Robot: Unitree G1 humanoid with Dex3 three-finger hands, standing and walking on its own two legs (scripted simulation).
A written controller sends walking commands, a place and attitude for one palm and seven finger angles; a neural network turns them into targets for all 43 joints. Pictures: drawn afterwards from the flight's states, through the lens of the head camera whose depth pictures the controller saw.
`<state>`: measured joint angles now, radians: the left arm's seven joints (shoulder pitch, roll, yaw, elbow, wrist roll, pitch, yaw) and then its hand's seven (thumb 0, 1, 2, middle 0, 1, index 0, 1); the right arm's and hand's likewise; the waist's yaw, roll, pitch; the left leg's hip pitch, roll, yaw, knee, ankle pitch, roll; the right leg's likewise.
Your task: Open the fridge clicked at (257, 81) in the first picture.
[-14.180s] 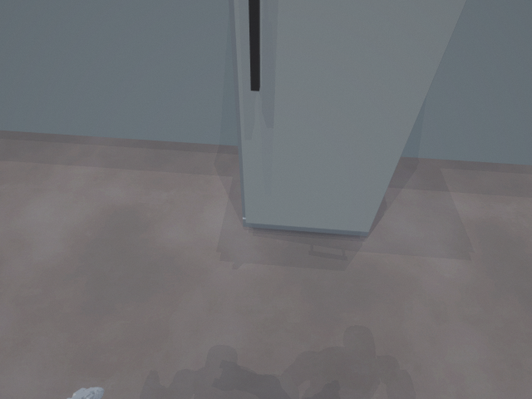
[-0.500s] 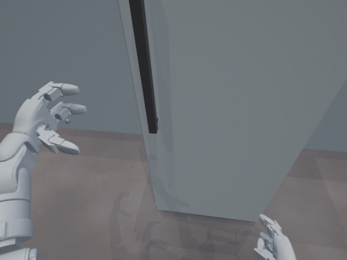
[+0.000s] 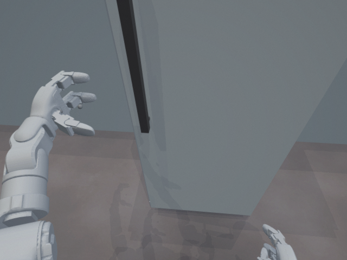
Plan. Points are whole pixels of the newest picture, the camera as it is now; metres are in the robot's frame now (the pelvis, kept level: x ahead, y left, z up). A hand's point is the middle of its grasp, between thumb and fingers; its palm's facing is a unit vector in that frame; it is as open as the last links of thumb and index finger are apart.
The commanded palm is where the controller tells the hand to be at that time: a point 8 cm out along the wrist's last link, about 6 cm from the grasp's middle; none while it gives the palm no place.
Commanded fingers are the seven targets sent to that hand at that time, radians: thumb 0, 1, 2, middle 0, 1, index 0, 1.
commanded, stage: move the hooked fingers beside the handle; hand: left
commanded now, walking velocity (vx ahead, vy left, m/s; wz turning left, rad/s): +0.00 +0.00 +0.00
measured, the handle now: (136, 56) +0.51 +0.11 +0.24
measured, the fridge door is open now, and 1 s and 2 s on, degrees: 0 0 0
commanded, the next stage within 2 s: feel for the door with the fingertips in 1.48 s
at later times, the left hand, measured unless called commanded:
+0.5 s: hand (100, 94) +0.43 +0.19 +0.19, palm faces -0.02 -1.00 +0.00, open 14.0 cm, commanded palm +0.41 +0.25 +0.19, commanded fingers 0.00 -0.50 0.30 -0.30 -1.20 -0.30 -1.20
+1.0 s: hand (108, 89) +0.45 +0.18 +0.19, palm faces -0.02 -1.00 -0.01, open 14.0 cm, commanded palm +0.43 +0.23 +0.19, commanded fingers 0.00 -0.50 0.30 -0.30 -1.20 -0.30 -1.20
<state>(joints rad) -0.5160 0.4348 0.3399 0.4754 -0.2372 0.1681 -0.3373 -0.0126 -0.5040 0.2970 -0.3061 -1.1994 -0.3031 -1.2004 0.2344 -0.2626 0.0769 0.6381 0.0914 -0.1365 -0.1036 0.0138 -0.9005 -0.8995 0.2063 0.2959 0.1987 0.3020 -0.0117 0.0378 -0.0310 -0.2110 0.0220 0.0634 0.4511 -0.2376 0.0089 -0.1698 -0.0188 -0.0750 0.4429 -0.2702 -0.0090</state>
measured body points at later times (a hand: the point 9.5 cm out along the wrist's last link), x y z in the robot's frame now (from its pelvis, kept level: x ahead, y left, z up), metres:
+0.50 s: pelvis +0.00 +0.00 +0.00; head +0.01 -0.01 +0.45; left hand +0.42 +0.25 +0.19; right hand +0.11 -0.26 -0.11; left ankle +0.00 +0.11 -0.74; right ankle -0.02 -0.11 -0.74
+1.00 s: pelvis +0.01 +0.00 +0.00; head +0.02 -0.01 +0.45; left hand +0.45 +0.24 +0.19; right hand +0.05 -0.27 -0.12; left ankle +0.00 +0.11 -0.74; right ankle -0.02 -0.11 -0.74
